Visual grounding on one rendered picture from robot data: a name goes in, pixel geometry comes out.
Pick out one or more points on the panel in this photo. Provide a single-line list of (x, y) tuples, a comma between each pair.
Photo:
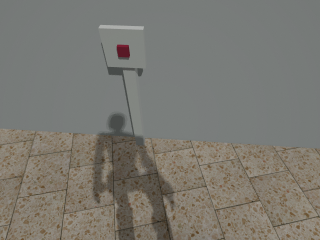
[(134, 37)]

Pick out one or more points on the button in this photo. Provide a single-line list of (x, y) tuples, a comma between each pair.
[(123, 50)]

